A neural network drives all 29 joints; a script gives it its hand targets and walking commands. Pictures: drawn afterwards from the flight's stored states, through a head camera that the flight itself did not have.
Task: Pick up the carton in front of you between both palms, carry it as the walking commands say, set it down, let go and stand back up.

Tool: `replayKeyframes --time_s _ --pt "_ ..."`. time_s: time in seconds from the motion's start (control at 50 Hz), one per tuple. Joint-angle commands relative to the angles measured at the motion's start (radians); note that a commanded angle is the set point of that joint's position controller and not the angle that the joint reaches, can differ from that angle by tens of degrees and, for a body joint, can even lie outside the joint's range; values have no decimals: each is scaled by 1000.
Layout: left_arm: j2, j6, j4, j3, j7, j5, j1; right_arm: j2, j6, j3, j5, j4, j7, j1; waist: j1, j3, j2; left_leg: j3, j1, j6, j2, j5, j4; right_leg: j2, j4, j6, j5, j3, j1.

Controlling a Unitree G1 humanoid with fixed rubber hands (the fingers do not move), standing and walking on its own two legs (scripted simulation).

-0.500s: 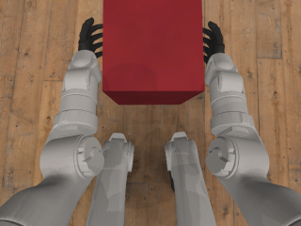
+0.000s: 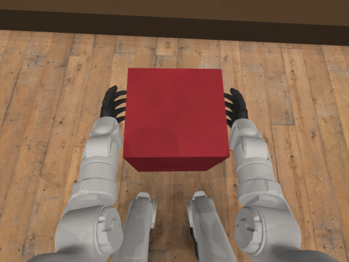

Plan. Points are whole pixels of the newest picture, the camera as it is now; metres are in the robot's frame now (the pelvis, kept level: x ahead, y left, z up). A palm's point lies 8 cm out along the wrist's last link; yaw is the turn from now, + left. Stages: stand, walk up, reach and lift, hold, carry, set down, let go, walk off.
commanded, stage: reach and lift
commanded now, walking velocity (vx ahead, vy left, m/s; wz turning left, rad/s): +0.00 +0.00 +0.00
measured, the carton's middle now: (173, 128) +0.43 -0.01 -0.11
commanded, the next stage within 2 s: hold in 1.76 s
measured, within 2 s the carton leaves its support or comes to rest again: neither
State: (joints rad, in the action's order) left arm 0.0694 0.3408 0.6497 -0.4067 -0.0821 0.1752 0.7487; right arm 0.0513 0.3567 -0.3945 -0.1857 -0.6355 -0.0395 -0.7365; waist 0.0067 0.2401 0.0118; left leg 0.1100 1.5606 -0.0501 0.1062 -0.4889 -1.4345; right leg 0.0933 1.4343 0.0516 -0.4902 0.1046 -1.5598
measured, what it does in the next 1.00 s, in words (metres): rises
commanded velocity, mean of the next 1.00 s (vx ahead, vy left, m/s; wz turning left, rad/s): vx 0.00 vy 0.00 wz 0.00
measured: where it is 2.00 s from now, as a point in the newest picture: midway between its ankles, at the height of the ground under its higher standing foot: (170, 244)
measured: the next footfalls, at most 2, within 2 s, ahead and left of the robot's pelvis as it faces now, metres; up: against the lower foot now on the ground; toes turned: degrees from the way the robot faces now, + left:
none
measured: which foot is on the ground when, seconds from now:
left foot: down 0.00-1.00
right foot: down 0.00-1.00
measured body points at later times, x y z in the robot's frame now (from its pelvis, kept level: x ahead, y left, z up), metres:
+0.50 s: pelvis +0.06 +0.00 +0.14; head +0.11 +0.00 +0.58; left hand +0.39 +0.15 +0.11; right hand +0.39 -0.16 +0.10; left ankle +0.08 +0.13 -0.56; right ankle +0.07 -0.13 -0.56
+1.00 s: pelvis +0.06 +0.00 +0.18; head +0.03 +0.00 +0.63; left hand +0.36 +0.15 +0.19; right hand +0.36 -0.15 +0.19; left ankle +0.08 +0.13 -0.56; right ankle +0.08 -0.13 -0.56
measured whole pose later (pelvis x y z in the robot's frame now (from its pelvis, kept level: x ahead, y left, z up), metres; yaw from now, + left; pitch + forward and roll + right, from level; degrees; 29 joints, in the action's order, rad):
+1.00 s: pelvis +0.06 +0.00 +0.18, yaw +0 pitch -3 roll +0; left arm 0.16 0.61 0.41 -0.30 -0.01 0.29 0.30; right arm 0.16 0.62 -0.28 -0.29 -0.40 0.01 -0.29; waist 0.01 0.03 0.00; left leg 0.14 0.19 -0.01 0.05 -0.23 -0.47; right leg 0.04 0.47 0.02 -0.23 0.14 -0.19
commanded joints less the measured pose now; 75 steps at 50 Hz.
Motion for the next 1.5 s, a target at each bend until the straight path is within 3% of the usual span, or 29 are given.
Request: replayKeyframes --time_s 0.0,0.4,0.62,0.7,0.76,0.86,1.04,1.48 --pt "1096 -13 50 572 265 -140 544 1079 -27 566 145 -22 244 -566 7 737 -8 -121 -510 18 69 213 235 69 -232 -22 233 -121 540" --pt "1097 -20 -36 657 273 -105 136 1081 -38 652 117 63 242 -165 1 436 -10 -35 -1023 35 22 425 677 30 -672 -37 436 -33 1048" --pt "1088 108 -175 743 294 -139 -30 1072 87 736 150 199 258 -1 -4 227 -10 -22 -1325 31 -6 550 926 8 -919 -33 546 -20 1335" --pt "1081 177 -238 762 304 -150 -61 1060 156 756 159 264 265 28 -4 129 -6 -23 -1391 30 -11 535 1001 2 -997 -34 531 -21 1416" --pt "1061 222 -242 727 311 -140 -71 1052 201 722 148 268 272 41 2 32 -9 -26 -1404 32 -12 456 1041 1 -1038 -41 457 -25 1422" --pt "1046 252 -207 651 329 -104 -10 1044 233 646 115 226 288 -15 -1 -73 -9 -38 -1384 41 -17 310 1067 -6 -1061 -48 317 -34 1401" --pt "1075 246 -229 667 342 -116 113 1077 228 668 128 248 299 -141 -2 11 -11 -44 -1414 44 -18 298 1051 -8 -1048 -44 307 -39 1438" --pt "1038 293 -343 706 328 -140 -20 1042 275 702 151 359 284 -3 -3 27 -11 -41 -1511 31 -7 504 1091 5 -1088 -31 506 -33 1527"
